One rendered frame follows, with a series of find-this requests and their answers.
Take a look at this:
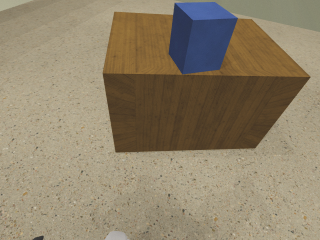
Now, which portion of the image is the pedestal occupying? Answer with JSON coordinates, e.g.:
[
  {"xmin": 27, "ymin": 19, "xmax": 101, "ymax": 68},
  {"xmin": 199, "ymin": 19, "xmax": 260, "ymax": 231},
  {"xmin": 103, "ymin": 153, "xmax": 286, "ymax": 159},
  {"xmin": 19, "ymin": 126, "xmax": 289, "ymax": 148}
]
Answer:
[{"xmin": 102, "ymin": 11, "xmax": 310, "ymax": 153}]

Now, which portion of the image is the carton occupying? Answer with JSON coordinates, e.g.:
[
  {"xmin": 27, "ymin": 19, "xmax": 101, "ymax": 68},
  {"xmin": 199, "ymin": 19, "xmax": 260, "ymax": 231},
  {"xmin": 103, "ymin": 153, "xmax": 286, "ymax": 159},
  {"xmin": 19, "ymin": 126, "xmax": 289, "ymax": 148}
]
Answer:
[{"xmin": 168, "ymin": 2, "xmax": 238, "ymax": 74}]

